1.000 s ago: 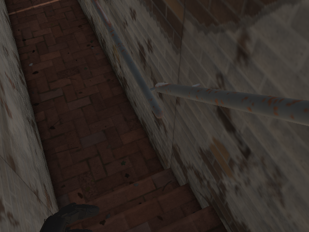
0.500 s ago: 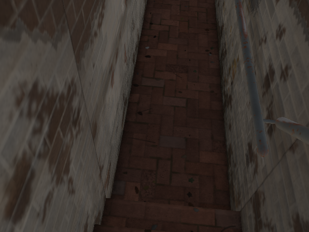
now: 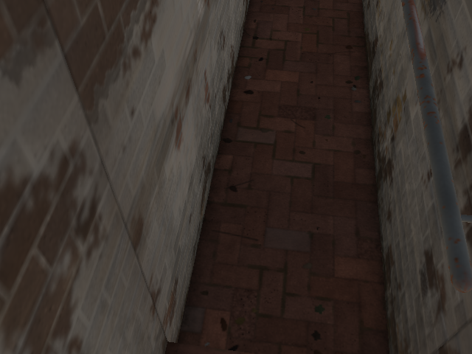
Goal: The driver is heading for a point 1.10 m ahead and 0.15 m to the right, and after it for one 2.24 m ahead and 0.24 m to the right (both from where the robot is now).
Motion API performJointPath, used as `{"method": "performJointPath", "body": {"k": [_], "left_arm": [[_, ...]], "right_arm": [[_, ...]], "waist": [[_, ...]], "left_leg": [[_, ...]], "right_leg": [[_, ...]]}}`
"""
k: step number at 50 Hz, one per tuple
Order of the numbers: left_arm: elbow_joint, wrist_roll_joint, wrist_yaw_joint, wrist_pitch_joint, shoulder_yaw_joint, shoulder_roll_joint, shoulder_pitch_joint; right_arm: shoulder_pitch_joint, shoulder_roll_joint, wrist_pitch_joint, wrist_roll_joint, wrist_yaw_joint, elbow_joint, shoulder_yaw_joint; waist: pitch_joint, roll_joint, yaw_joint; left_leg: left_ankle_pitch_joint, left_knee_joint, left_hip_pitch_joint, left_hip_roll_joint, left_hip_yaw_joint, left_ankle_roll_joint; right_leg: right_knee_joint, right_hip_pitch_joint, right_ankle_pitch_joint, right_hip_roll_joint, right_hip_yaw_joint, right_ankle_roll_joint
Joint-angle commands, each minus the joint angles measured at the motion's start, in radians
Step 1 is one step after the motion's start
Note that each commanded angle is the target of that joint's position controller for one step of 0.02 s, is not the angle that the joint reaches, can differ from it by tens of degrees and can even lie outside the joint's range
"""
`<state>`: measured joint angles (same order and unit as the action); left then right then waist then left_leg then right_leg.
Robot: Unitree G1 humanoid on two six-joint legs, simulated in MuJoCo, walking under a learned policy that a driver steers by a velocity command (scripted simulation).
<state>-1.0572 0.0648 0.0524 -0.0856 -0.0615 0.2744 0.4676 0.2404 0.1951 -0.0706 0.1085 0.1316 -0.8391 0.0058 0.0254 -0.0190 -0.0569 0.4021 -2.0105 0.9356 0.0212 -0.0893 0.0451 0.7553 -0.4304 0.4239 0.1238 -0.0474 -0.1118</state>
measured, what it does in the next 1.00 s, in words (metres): goes down, turning right: left foot 0.21 m lower, then right foot 0.21 m lower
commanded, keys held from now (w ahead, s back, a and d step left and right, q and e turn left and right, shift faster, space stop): w+e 0.56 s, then w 0.10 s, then w+q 0.34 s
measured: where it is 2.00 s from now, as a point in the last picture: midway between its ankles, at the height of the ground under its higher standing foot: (276, 232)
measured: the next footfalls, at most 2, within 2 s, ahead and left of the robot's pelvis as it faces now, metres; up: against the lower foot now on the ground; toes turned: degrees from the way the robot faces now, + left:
left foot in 0.26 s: +0.25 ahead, +0.09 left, -0.21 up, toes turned -8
right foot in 0.68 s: +0.45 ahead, -0.19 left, -0.42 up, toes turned -29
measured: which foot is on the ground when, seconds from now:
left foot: up 0.00-0.24, down 0.26-0.68, up 0.70-1.00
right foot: down 0.00-0.26, up 0.28-0.66, down 0.68-1.00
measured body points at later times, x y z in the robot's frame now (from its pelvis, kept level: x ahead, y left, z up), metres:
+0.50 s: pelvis +0.26 -0.01 -0.24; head +0.29 -0.03 +0.21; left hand +0.41 +0.19 -0.37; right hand +0.21 -0.23 -0.39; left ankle +0.21 +0.10 -0.91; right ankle +0.40 -0.17 -0.83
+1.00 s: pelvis +0.56 -0.11 -0.48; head +0.59 -0.11 -0.03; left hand +0.56 +0.07 -0.63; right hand +0.56 -0.38 -0.61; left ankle +0.78 -0.03 -1.14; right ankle +0.41 -0.17 -1.12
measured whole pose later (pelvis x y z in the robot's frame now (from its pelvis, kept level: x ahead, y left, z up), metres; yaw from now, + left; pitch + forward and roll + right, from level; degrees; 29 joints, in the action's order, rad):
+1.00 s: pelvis +0.56 -0.11 -0.48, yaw -16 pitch +2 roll -5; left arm -1.00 0.12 0.05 -0.10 0.06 0.10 0.48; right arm 0.22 0.25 -0.05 0.06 0.08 -0.95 -0.01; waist 0.00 -0.06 -0.01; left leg -0.49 -0.91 0.84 -0.12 -0.09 0.00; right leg 1.04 -0.29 0.78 -0.02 -0.23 0.00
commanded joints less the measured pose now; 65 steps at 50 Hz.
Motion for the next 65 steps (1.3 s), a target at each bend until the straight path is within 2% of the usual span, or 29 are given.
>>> {"method": "performJointPath", "body": {"k": [1,4,7,11,13,14,17,20,22,23,27,29,32,33,34,36,38,41,43,44,48,51,52,56,58,59,61,63,65], "left_arm": [[0.058,-0.041,0.0,-0.026,0.076,-0.173,-0.154],[0.07,0.006,-0.055,-0.081,0.109,-0.059,-0.146],[0.119,-0.054,-0.084,-0.081,0.09,0.037,0.017],[0.16,-0.045,-0.029,-0.012,0.067,0.128,0.06],[0.162,-0.025,0.05,-0.013,0.074,0.075,0.009],[0.14,0.002,0.089,-0.021,0.1,-0.103,0.229],[0.291,0.017,0.045,0.017,0.123,-0.126,-0.062],[0.2,0.025,0.073,0.024,0.088,-0.057,-0.004],[0.188,0.085,0.095,0.035,0.07,-0.024,-0.06],[0.201,0.094,0.095,0.026,0.077,-0.039,-0.083],[0.186,0.051,0.047,-0.001,0.058,0.045,-0.26],[0.282,0.074,0.044,0.011,0.05,0.066,-0.423],[0.257,0.088,0.009,0.005,0.07,0.027,-0.174],[0.177,0.062,0.0,-0.012,0.033,0.078,0.091],[0.094,0.032,-0.002,-0.024,-0.012,0.148,0.368],[0.13,0.055,0.005,-0.003,-0.019,0.166,0.376],[0.052,0.076,0.023,0.01,-0.003,0.129,0.331],[0.144,0.043,0.036,-0.012,0.097,-0.108,-0.055],[0.106,0.044,0.015,-0.032,0.073,0.023,0.009],[0.121,0.018,-0.014,-0.053,0.084,-0.038,-0.036],[0.122,0.066,-0.001,-0.037,0.09,0.003,-0.082],[0.071,0.031,-0.03,-0.015,0.076,-0.021,0.072],[0.133,-0.144,-0.127,0.034,-0.019,0.129,-0.019],[0.151,-0.115,-0.135,0.039,-0.043,0.096,-0.25],[0.127,-0.075,-0.133,-0.001,-0.025,-0.017,-0.308],[0.183,-0.046,-0.123,-0.036,-0.009,-0.094,-0.124],[0.257,-0.091,-0.111,-0.077,0.012,-0.051,-0.195],[0.272,-0.154,-0.105,-0.088,0.02,-0.091,-0.21],[0.287,-0.114,-0.135,-0.023,-0.012,-0.014,-0.292]], "right_arm": [[0.09,0.009,0.004,0.006,0.0,0.015,0.008],[0.012,-0.008,0.027,0.029,0.022,0.014,0.024],[-0.162,0.108,0.001,0.006,-0.023,0.107,-0.007],[-0.14,0.053,0.005,-0.005,-0.021,0.142,0.013],[0.416,0.175,-0.033,-0.015,-0.06,-0.018,-0.053],[0.476,0.19,-0.045,-0.046,-0.039,-0.049,-0.043],[0.324,0.157,-0.015,-0.032,-0.036,-0.054,-0.066],[-0.026,-0.099,-0.094,-0.03,-0.082,-0.011,0.007],[-0.127,0.061,-0.135,-0.019,-0.1,0.003,-0.013],[-0.13,0.038,-0.135,-0.026,-0.108,-0.016,-0.001],[0.15,0.068,-0.092,-0.033,-0.116,-0.057,0.019],[0.201,0.134,-0.07,-0.049,-0.123,-0.068,0.004],[0.093,0.185,-0.036,-0.031,-0.102,-0.052,-0.021],[0.109,0.177,-0.035,-0.005,-0.068,-0.083,-0.023],[0.071,0.251,-0.033,-0.009,-0.033,-0.103,-0.054],[0.164,0.053,-0.011,-0.039,0.014,-0.05,-0.002],[-0.002,0.057,-0.036,-0.102,0.0,0.036,0.015],[0.145,0.098,-0.021,-0.061,-0.073,-0.044,-0.008],[0.239,0.083,0.027,-0.032,-0.044,-0.101,-0.015],[0.157,0.106,0.022,-0.014,-0.035,-0.061,-0.026],[0.024,0.161,0.019,-0.046,-0.058,-0.091,-0.039],[-0.129,0.146,0.019,-0.052,-0.063,-0.068,-0.041],[-0.327,0.13,0.037,-0.166,-0.086,0.047,-0.055],[0.061,0.192,0.051,-0.116,-0.107,-0.055,-0.084],[0.431,0.356,0.017,-0.106,-0.125,-0.225,-0.151],[0.334,0.347,-0.017,-0.097,-0.137,-0.193,-0.136],[0.341,0.237,-0.006,-0.136,-0.158,-0.13,-0.133],[0.359,0.271,0.002,-0.149,-0.152,-0.159,-0.146],[0.113,0.22,0.016,-0.131,-0.179,-0.042,-0.121]], "waist": [[-0.065,-0.12,0.12],[0.037,-0.039,0.126],[-0.008,-0.029,-0.032],[-0.051,0.068,-0.042],[0.073,-0.046,0.167],[0.341,-0.309,0.059],[0.005,-0.008,0.129],[-0.165,0.105,-0.037],[-0.085,-0.028,-0.047],[-0.039,-0.01,-0.032],[0.001,-0.006,0.11],[-0.111,0.003,0.161],[-0.092,0.048,0.07],[-0.033,0.039,0.0],[0.024,0.242,-0.141],[0.348,0.329,-0.069],[0.145,-0.009,-0.06],[-0.17,-0.107,0.124],[-0.107,0.046,0.16],[-0.078,0.051,0.14],[-0.056,0.079,0.136],[-0.13,0.044,0.02],[-0.177,-0.058,-0.052],[-0.042,0.183,0.147],[-0.019,-0.276,0.331],[0.005,-0.446,0.157],[0.172,-0.265,0.203],[0.294,-0.068,0.116],[0.096,0.083,0.023]], "left_leg": [[-0.57,0.53,0.175,-0.177,-0.026,0.031],[-0.941,0.709,-0.472,-0.115,0.086,-0.002],[-0.87,1.258,-0.348,-0.08,0.11,-0.049],[-0.573,1.593,-0.445,0.008,0.135,-0.022],[-0.812,1.656,-1.088,-0.083,0.13,0.088],[-1.21,1.215,-1.691,-0.373,-0.126,0.344],[-0.018,1.505,-1.265,-0.482,-0.433,0.294],[-0.283,1.511,-0.214,-0.187,0.051,0.227],[0.047,1.471,0.124,-0.125,0.095,0.237],[0.008,1.396,-0.027,-0.16,0.051,0.214],[0.089,1.082,-0.43,-0.191,0.092,0.15],[0.152,1.047,-0.468,-0.254,0.018,0.162],[-0.05,0.799,-0.634,-0.316,-0.062,0.105],[-0.151,0.59,-0.553,-0.291,0.014,0.074],[-0.004,0.131,-0.39,-0.113,0.124,0.006],[0.334,-0.213,0.19,0.0,0.022,0.003],[0.215,-0.154,0.487,-0.09,-0.007,-0.005],[-0.459,0.623,0.17,-0.241,-0.134,-0.03],[-0.571,0.504,-0.085,-0.147,0.0,-0.026],[-0.721,0.748,-0.009,-0.175,-0.092,-0.018],[-0.965,1.059,-0.266,-0.161,-0.037,-0.047],[-0.876,1.313,-0.148,-0.18,0.023,-0.04],[-0.808,1.33,-0.098,-0.114,-0.024,-0.046],[-0.674,1.499,-0.527,-0.157,0.038,0.046],[-1.2,1.544,-1.007,-0.092,0.119,0.176],[-1.362,1.283,-1.257,-0.108,-0.005,0.223],[-0.804,1.338,-1.369,-0.18,-0.258,0.313],[-0.183,1.457,-1.202,-0.359,-0.666,0.367],[-0.37,1.516,-0.746,-0.32,-0.679,0.341]], "right_leg": [[-0.148,-0.206,-0.186,-0.278,0.454,-0.231],[0.069,-0.66,0.031,-0.066,0.258,-0.162],[0.326,-0.288,0.074,-0.066,0.262,-0.106],[0.416,-0.048,-0.253,-0.077,0.589,-0.185],[0.965,-0.325,-0.418,-0.04,0.521,-0.157],[1.453,-0.844,0.306,0.039,0.266,-0.018],[1.452,-1.321,0.041,-0.163,0.227,0.026],[0.695,-0.663,-0.679,-0.304,0.121,0.007],[0.751,-0.254,-0.783,-0.258,0.021,0.054],[0.615,-0.375,-0.868,-0.286,0.092,0.041],[0.128,-0.395,-0.99,-0.233,-0.008,0.057],[0.016,-0.396,-0.873,-0.21,-0.071,0.066],[-0.151,-0.2,-0.787,-0.26,0.015,0.062],[-0.19,0.168,-0.856,-0.215,-0.057,0.063],[-0.264,0.547,-0.938,-0.186,-0.077,-0.013],[0.038,1.194,-1.244,-0.383,0.243,-0.232],[-0.084,0.901,-0.848,-0.523,0.39,-0.234],[-0.282,-0.093,-0.397,-0.58,0.354,-0.255],[-0.255,-0.292,-0.267,-0.462,0.24,-0.242],[-0.194,-0.159,-0.323,-0.409,0.167,-0.159],[-0.051,-0.089,-0.072,-0.409,0.054,-0.067],[0.1,0.207,-0.041,-0.429,0.033,-0.015],[0.088,0.176,-0.104,-0.421,0.091,0.05],[0.461,0.167,-0.436,-0.445,0.019,0.118],[1.302,-0.15,0.252,-0.133,-0.168,0.235],[1.352,-0.575,0.435,-0.128,-0.023,0.232],[1.185,-0.756,0.354,-0.182,0.048,0.228],[1.032,-0.782,0.101,-0.238,0.18,0.158],[0.757,-0.576,-0.056,-0.231,0.182,0.201]]}}
Velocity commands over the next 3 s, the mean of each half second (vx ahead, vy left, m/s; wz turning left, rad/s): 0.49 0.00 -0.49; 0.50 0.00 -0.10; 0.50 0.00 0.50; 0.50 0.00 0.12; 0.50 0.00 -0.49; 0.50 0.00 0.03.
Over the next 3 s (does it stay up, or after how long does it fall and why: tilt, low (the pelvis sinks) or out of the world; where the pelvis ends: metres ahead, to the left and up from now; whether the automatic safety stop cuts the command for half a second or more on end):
stays up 1.91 -0.23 -0.61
